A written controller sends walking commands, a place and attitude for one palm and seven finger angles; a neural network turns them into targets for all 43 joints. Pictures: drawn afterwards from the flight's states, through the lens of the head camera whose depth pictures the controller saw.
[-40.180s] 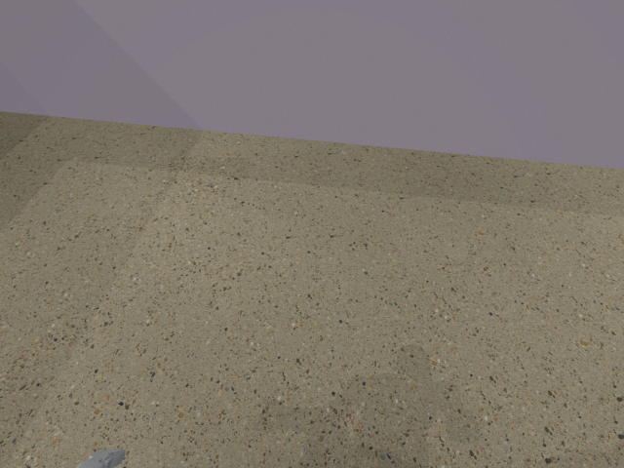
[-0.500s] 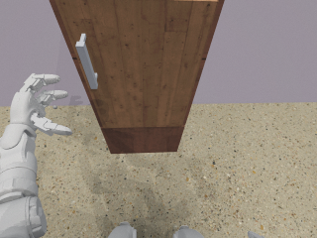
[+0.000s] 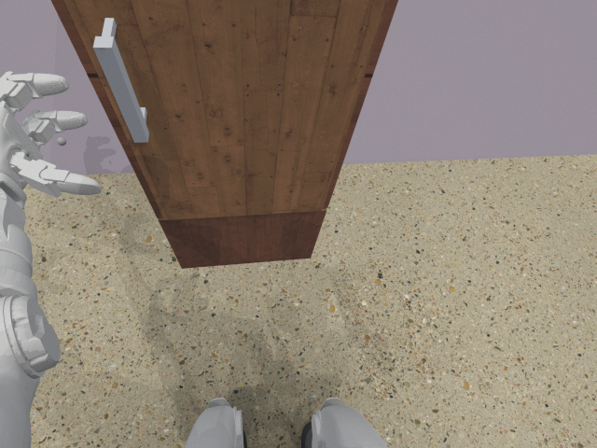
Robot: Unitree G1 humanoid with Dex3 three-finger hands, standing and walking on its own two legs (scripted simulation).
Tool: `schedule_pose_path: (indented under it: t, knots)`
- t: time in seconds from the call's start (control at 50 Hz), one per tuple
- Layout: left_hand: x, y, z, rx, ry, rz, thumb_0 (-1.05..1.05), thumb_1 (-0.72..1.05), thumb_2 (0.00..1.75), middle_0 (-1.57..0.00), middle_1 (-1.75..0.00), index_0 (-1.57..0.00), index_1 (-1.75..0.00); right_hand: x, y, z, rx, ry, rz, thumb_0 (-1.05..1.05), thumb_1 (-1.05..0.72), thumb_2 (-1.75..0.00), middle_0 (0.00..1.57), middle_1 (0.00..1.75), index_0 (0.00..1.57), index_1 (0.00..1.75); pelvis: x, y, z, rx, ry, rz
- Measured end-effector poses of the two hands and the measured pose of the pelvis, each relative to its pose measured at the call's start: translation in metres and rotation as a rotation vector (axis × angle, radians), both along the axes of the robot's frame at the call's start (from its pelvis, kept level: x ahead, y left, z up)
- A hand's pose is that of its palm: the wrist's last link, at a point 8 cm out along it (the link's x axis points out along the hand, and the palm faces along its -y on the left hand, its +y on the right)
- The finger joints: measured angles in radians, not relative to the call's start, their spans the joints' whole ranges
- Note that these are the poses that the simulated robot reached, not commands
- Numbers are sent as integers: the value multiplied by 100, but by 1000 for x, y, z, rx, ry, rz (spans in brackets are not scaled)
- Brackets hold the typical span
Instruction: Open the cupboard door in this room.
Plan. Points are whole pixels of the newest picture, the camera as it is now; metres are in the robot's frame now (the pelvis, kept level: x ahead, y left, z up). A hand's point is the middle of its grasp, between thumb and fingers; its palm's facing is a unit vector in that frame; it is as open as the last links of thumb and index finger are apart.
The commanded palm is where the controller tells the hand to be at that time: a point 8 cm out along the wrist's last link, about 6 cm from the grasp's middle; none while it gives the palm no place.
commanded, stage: move the hooked fingers beside the handle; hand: left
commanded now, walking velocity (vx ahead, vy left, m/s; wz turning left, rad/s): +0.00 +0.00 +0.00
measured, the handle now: (126, 86) +0.58 +0.21 +0.08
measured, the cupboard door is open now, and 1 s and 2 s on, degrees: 0 0 0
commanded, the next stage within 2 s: slide the fingers in behind the handle in 1.06 s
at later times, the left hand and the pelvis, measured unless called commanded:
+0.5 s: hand (76, 114) +0.53 +0.27 +0.08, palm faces +0.06 -1.00 +0.00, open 14.0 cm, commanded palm +0.51 +0.31 +0.08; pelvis +0.01 +0.01 +0.00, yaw -2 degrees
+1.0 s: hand (85, 118) +0.52 +0.25 +0.08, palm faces +0.07 -1.00 +0.00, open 14.0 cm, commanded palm +0.51 +0.30 +0.08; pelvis +0.01 +0.01 +0.00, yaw -1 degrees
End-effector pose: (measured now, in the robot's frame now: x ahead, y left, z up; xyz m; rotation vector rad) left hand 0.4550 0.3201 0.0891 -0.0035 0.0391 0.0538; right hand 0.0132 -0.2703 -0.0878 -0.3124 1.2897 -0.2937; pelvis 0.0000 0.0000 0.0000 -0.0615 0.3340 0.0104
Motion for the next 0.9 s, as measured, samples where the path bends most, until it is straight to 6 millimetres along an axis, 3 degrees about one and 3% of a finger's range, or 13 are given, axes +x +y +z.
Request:
schedule_pose_path:
  t: [0.32, 0.46, 0.64, 0.9]
  knots:
    - [57, -12, -1, -7, 10, -1, -2, -50, 30, -30, -120, -30, -120, -37, 14, 1, -4, 134, -54, 1, -91, -90, 21, 30, 21, 30, 4, 9, -6, -16, 68, -11]
    - [57, -5, -6, 4, 22, 0, -2, -50, 30, -30, -120, -30, -120, -43, 22, 3, 24, 164, -86, 1, -91, -90, 21, 30, 21, 30, 11, 10, -3, -14, 72, -28]
    - [44, 4, -6, -2, -6, 7, -2, -50, 30, -30, -120, -30, -120, -28, 20, 3, 23, 164, -59, 1, -91, -90, 21, 30, 21, 30, 16, 10, -1, -21, 61, -12]
    - [44, -15, -6, -3, -7, 0, -2, -50, 30, -30, -120, -30, -120, 5, 11, -1, 7, 68, -8, 1, -91, -90, 21, 30, 21, 30, 12, 8, -3, -19, 50, 0]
